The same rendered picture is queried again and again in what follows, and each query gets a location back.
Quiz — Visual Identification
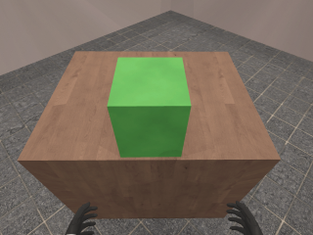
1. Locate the pedestal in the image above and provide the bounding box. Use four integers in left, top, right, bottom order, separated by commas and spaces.
17, 51, 281, 219

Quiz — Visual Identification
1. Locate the carton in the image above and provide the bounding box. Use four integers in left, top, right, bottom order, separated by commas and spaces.
107, 57, 192, 158

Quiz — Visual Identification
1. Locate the right robot hand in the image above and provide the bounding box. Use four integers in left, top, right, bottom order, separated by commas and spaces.
226, 201, 263, 235

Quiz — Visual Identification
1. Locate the left robot hand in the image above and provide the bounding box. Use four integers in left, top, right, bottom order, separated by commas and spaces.
65, 202, 98, 235

